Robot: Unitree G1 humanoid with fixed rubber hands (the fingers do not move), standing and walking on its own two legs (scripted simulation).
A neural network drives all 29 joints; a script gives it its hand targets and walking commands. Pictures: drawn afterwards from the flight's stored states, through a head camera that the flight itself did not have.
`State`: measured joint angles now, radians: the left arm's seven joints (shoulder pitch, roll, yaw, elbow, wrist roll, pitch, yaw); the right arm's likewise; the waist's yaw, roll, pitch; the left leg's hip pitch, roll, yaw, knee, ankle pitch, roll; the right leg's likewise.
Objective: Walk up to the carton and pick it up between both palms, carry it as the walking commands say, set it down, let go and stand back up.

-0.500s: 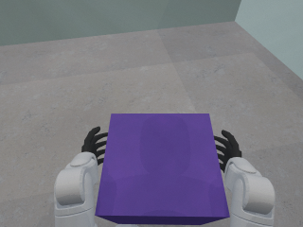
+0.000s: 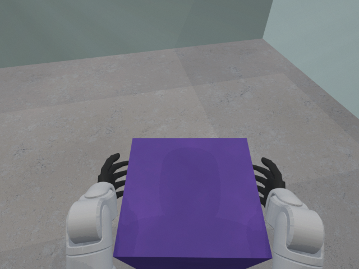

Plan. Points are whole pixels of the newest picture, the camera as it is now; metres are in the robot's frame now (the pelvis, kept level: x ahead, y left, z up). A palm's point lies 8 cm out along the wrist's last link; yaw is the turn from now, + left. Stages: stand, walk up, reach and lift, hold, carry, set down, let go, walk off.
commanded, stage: carry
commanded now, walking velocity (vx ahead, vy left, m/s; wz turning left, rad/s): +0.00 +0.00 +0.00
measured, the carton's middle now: (188, 209) +0.26 +0.00 +0.00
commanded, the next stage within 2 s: hold in 1.46 s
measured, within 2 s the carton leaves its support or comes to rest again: neither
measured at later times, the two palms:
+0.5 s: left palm (120, 186) +0.27 +0.15 +0.08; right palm (281, 192) +0.27 -0.18 +0.08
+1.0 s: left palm (126, 190) +0.27 +0.14 +0.05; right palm (278, 196) +0.27 -0.19 +0.05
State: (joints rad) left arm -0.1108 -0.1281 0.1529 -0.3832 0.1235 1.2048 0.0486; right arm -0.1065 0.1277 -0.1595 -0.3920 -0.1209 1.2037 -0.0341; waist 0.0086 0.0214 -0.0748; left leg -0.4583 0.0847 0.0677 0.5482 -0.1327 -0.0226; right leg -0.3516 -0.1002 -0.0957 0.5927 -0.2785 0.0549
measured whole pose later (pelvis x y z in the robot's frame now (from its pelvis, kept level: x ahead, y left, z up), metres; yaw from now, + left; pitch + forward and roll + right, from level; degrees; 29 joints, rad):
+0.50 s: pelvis +0.01 -0.02 +0.00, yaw +0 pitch +2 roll -1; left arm -0.11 -0.13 0.16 -0.32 0.14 1.16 0.04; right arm -0.11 0.13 -0.16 -0.33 -0.13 1.16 -0.03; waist 0.01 0.01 -0.08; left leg -0.44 0.12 0.05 0.56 -0.16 -0.06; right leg -0.33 -0.07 -0.11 0.61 -0.31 0.02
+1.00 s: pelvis +0.01 -0.03 +0.00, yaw +0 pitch +2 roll -1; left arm -0.10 -0.13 0.16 -0.10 0.17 0.88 0.02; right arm -0.08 0.13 -0.15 -0.11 -0.18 0.87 -0.01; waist 0.00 0.01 -0.08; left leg -0.45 0.12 0.03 0.55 -0.14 -0.07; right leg -0.34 -0.06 -0.12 0.60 -0.30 0.01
